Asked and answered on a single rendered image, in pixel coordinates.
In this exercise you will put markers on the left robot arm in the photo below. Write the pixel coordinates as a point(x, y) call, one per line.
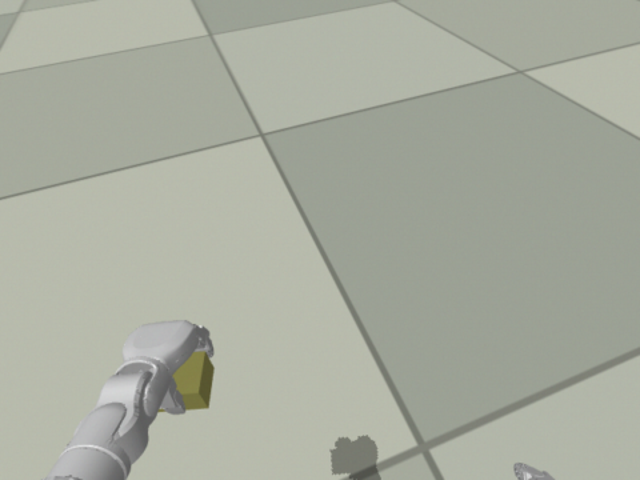
point(111, 437)

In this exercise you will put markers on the small box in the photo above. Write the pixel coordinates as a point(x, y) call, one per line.
point(194, 381)

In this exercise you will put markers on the right robot hand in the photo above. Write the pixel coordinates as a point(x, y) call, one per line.
point(525, 472)

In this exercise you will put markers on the left robot hand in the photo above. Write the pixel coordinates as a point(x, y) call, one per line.
point(171, 343)

